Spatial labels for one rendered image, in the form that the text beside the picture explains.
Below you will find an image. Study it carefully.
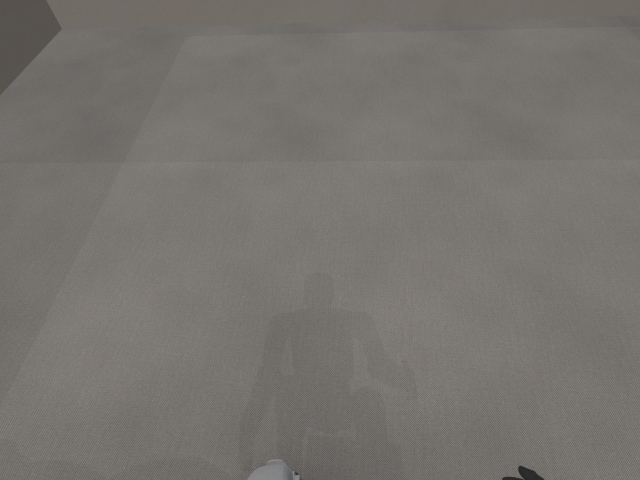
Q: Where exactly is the left robot shin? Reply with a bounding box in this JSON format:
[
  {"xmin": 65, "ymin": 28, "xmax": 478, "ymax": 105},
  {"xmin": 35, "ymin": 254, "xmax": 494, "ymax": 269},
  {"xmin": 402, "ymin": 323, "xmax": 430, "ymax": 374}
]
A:
[{"xmin": 267, "ymin": 459, "xmax": 290, "ymax": 469}]

